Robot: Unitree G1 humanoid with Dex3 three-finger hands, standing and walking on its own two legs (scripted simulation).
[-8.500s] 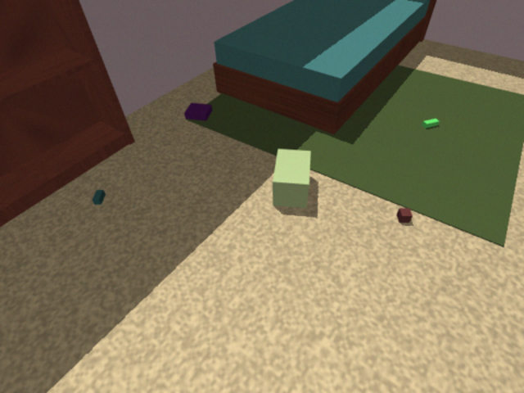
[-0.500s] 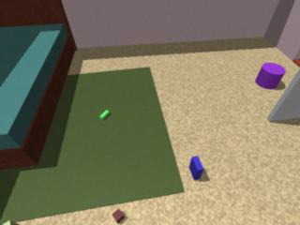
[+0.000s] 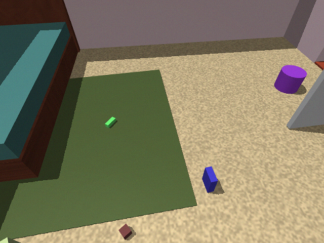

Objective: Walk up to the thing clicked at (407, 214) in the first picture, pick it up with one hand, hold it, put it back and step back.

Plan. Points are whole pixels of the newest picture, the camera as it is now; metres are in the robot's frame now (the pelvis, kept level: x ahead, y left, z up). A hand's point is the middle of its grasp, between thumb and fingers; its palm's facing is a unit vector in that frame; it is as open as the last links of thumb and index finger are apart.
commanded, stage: walk up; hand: left
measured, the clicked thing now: (125, 231) +0.36 +0.25 -0.75
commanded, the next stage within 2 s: stand in 0.62 s
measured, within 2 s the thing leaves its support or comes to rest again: neither
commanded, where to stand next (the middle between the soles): +0.04 -0.01 m, yaw +0 degrees
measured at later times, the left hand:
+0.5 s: hand out of the picture +0.05 +0.26 -0.16, palm faces +0.01 -0.94 -0.34, open 7.4 cm
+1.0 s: hand out of the picture +0.05 +0.26 -0.15, palm faces -0.03 -0.94 -0.34, open 7.4 cm
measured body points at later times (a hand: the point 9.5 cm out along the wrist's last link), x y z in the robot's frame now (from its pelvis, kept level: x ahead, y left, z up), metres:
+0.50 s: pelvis -0.02 +0.01 +0.00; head -0.01 +0.01 +0.45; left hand +0.05 +0.31 -0.13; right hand +0.05 -0.29 -0.13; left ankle -0.01 +0.13 -0.74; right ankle -0.06 -0.12 -0.74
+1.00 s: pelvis -0.02 +0.01 +0.00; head -0.01 +0.01 +0.45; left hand +0.05 +0.31 -0.13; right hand +0.05 -0.29 -0.13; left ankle -0.01 +0.13 -0.74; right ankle -0.06 -0.12 -0.74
